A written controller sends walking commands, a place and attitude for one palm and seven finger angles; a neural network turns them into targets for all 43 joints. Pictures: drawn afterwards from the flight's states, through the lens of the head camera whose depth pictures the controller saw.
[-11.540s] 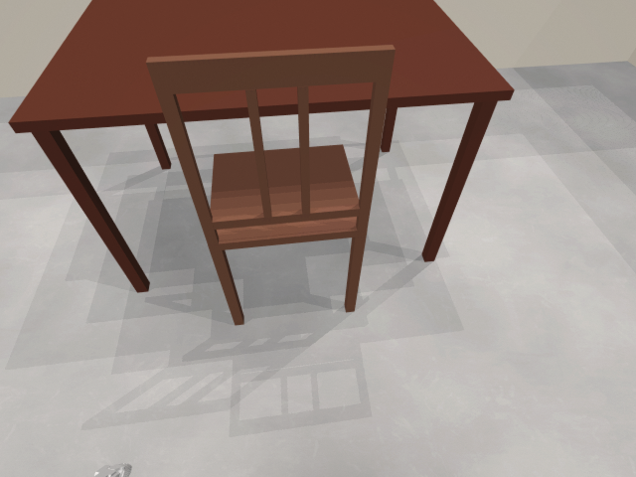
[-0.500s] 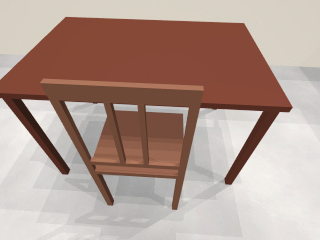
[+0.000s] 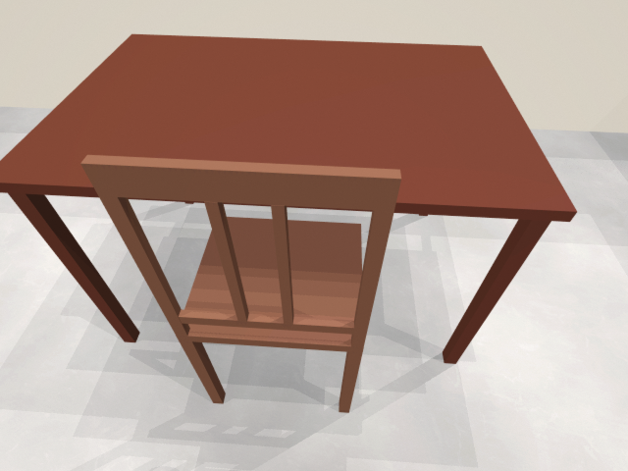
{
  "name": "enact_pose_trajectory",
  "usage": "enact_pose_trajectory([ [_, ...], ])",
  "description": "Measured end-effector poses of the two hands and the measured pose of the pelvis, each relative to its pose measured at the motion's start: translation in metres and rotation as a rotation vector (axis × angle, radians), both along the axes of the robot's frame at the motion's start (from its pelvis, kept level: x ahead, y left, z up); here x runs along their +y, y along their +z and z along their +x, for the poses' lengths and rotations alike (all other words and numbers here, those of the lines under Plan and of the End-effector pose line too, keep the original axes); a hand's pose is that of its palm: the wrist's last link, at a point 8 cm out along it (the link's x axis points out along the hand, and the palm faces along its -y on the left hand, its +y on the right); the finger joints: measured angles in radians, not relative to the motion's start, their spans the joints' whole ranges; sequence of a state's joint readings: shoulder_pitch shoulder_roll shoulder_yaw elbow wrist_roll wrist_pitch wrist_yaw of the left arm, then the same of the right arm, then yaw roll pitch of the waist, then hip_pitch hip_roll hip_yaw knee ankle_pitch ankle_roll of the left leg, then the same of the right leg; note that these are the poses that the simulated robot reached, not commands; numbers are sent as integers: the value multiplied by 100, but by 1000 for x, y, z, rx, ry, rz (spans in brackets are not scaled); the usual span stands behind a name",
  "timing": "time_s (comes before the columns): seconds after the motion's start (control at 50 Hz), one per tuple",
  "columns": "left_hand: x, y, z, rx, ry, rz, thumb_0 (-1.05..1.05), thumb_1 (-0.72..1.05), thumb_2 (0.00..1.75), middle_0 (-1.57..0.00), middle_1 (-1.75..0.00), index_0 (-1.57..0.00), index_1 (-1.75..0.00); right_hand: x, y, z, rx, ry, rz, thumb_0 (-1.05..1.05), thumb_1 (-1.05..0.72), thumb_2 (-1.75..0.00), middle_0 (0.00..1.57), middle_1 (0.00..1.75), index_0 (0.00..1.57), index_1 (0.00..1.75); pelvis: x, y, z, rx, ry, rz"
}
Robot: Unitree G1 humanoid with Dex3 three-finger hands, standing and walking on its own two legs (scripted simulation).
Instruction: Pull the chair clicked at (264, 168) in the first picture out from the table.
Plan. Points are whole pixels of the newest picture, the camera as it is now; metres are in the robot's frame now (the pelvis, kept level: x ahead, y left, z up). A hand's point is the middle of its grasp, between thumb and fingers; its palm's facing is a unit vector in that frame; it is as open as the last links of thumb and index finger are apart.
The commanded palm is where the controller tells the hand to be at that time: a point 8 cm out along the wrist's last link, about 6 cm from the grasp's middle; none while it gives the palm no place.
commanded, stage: look again from close up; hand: left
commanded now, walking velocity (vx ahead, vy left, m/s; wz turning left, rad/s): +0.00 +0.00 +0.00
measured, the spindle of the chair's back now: (231, 268) +0.45 +0.19 -0.07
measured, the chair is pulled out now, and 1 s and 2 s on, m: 0.00 0.00 0.00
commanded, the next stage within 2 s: raise the hand toward the chair's back in 0.80 s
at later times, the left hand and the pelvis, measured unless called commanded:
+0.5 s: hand out of the picture -0.02 +0.15 -0.17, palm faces +0.06 -0.98 -0.18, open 7.4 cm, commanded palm none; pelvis +0.00 +0.00 +0.00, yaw +0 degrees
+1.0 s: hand out of the picture +0.04 +0.19 -0.13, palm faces +0.20 -0.94 -0.26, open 7.3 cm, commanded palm +0.10 +0.21 -0.07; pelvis +0.00 +0.00 -0.01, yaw +0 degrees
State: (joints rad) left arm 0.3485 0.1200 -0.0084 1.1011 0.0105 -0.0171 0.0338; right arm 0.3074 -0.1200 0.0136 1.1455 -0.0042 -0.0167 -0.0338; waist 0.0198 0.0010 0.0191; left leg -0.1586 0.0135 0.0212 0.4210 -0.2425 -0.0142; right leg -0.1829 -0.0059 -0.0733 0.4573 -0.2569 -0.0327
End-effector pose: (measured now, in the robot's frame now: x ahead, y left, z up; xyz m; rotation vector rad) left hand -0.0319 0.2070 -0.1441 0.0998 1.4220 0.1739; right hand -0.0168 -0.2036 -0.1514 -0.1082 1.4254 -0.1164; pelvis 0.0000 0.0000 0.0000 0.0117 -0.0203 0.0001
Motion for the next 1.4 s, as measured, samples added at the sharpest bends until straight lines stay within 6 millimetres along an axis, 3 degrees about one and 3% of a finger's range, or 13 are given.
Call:
enact_pose_trajectory([
  [0.92,-10,-1,-1,2,13,2,0,91,90,-20,-30,-20,-29,-10,-1,6,1,14,-4,0,-91,-90,20,30,20,29,-8,-1,3,5,7,-5],
  [0.94,-9,4,8,-48,47,-4,1,91,90,-20,-30,-20,-29,-12,0,8,-23,19,-16,1,-92,-90,20,30,20,29,-7,-2,2,4,5,-10],
  [1.02,31,57,69,-439,77,163,7,97,89,-20,-30,-20,-29,-32,7,41,-290,4,-85,2,-93,-90,20,30,20,29,-2,-6,-1,7,9,-8],
  [1.06,37,88,110,-664,59,181,7,95,88,-20,-29,-19,-29,-42,12,66,-430,8,-113,2,-92,-90,20,30,20,29,2,-9,-5,16,20,-8],
  [1.12,21,125,171,-1002,-21,121,5,89,86,-18,-28,-18,-28,-52,26,107,-638,37,-153,2,-92,-90,20,30,20,29,6,-19,-13,61,29,-7],
  [1.18,-9,137,209,-1277,-75,-41,4,81,84,-17,-27,-17,-27,-58,43,143,-798,74,-182,2,-91,-90,20,30,20,29,6,-33,-20,125,10,2],
  [1.22,-27,133,213,-1392,-103,-152,3,76,82,-17,-27,-17,-26,-58,54,163,-870,104,-189,1,-91,-90,20,30,20,29,4,-44,-22,158,-3,8],
  [1.28,-37,109,196,-1432,-148,-210,2,68,79,-17,-26,-17,-26,-55,61,189,-933,152,-194,1,-91,-90,20,30,20,29,2,-61,-24,197,-10,11],
  [1.36,-18,69,154,-1285,-126,-128,1,57,75,-17,-25,-17,-24,-39,52,218,-956,212,-164,1,-90,-90,20,30,20,29,2,-82,-28,222,4,1],
  [1.4,-1,64,136,-1248,-100,-48,1,52,73,-17,-24,-16,-24,-26,42,227,-957,239,-136,1,-90,-90,20,30,20,29,2,-90,-30,237,12,-10],
])
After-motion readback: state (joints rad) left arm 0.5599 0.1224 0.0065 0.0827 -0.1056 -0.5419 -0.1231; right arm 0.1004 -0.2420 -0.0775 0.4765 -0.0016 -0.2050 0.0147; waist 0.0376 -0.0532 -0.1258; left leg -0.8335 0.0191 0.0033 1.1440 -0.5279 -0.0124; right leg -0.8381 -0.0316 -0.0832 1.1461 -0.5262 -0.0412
